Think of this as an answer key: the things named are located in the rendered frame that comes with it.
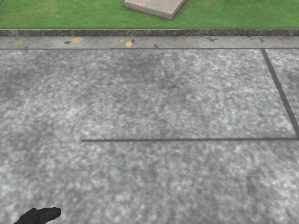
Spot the robot left hand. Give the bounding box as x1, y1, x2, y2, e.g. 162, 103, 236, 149
14, 207, 62, 224

